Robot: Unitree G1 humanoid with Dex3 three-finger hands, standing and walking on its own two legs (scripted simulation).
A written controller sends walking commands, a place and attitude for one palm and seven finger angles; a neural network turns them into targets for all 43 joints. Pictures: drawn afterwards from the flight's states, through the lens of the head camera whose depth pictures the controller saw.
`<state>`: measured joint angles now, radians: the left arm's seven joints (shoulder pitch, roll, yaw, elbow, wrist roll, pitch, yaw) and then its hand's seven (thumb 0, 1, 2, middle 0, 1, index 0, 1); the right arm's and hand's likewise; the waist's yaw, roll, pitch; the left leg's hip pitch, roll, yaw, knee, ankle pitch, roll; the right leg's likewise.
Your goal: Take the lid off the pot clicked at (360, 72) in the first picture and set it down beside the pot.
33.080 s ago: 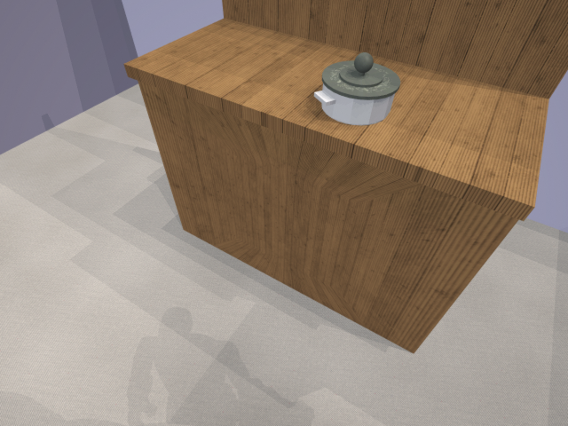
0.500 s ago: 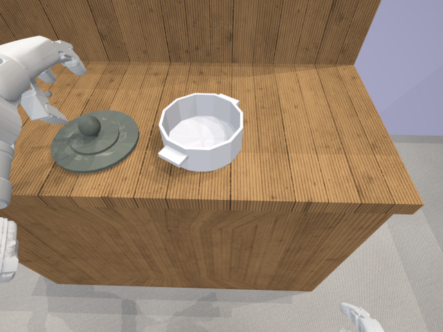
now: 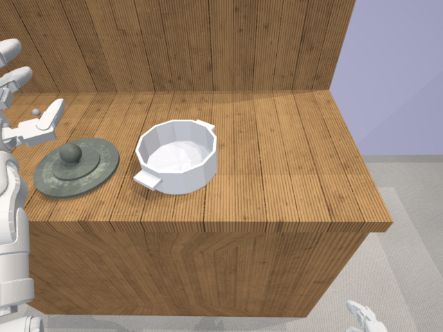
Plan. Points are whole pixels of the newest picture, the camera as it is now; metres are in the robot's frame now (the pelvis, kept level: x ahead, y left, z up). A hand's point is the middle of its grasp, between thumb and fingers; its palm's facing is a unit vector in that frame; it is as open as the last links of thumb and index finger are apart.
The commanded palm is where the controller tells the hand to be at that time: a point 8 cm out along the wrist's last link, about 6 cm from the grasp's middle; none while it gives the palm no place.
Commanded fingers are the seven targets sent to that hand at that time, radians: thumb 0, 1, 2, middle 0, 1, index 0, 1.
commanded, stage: draw the hand back to the body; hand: left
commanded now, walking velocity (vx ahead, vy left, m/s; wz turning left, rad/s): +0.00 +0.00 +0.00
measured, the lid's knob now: (70, 153) +0.45 +0.37 +0.07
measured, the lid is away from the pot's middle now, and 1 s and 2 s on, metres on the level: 0.24 0.24 0.24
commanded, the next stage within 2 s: step back with the hand held close in 1.24 s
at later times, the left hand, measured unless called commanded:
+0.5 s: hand (22, 158) +0.26 +0.26 +0.25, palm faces +0.50 -0.84 -0.22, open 7.7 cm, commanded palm +0.20 +0.30 +0.25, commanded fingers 0.00 0.90 0.90 -0.20 -0.30 -0.20 -0.30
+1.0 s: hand out of the picture +0.18 +0.26 +0.24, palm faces +0.45 -0.85 -0.28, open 7.5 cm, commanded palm +0.11 +0.30 +0.24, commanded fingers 0.00 0.90 0.90 -0.20 -0.30 -0.20 -0.30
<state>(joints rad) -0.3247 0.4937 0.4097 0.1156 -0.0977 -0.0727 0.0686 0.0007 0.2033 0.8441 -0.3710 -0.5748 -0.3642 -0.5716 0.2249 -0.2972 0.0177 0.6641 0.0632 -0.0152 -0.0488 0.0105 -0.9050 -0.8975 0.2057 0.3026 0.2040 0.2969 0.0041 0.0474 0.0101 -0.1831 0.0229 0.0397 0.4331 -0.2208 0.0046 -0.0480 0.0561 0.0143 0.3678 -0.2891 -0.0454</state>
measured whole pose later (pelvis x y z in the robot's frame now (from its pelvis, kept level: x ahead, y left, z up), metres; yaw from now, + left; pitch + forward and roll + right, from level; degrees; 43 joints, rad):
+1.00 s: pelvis -0.02 +0.02 +0.00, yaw +0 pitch -6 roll -1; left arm 0.30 0.36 0.39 -0.48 -0.14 -0.14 0.06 0.01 0.88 0.90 -0.21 -0.30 -0.20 -0.30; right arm 0.15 -0.22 0.03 0.65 0.02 -0.08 -0.05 0.01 -0.90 -0.90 0.21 0.30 0.20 0.30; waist 0.05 0.06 0.02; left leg -0.12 0.01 0.04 0.40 -0.18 0.03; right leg 0.03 0.04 0.01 0.31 -0.24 -0.02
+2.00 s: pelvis -0.09 +0.07 -0.01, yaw -1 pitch -1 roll -4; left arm 0.50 0.48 0.53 -0.76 -0.09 -0.25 0.12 0.01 0.88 0.89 -0.22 -0.30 -0.21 -0.30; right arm 0.21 -0.19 0.01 0.56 0.03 -0.05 -0.04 0.01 -0.90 -0.90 0.21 0.30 0.21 0.30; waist -0.01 0.05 0.04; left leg -0.42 0.01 0.07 0.59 -0.17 0.08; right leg -0.21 0.05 -0.04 0.49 -0.28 0.01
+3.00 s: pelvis -0.31 +0.21 -0.03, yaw -6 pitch +3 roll -5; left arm 0.47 0.62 0.59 -0.86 -0.07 -0.26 0.08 0.01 0.88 0.89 -0.22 -0.30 -0.21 -0.30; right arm 0.23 -0.20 -0.04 0.64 0.03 -0.04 -0.01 0.01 -0.90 -0.90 0.21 0.30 0.21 0.30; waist 0.08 -0.04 -0.08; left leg -0.67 -0.04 -0.10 1.41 -0.46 -0.01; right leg -0.22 0.02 -0.13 0.62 -0.45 -0.01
